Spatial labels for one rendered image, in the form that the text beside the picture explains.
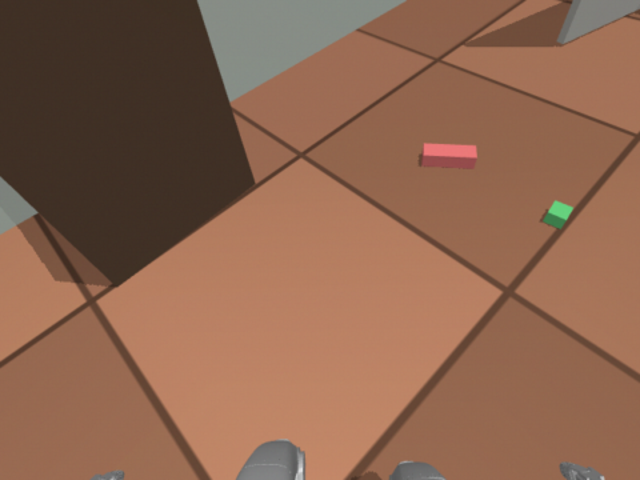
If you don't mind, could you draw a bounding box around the right robot hand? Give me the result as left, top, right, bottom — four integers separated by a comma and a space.
559, 462, 605, 480

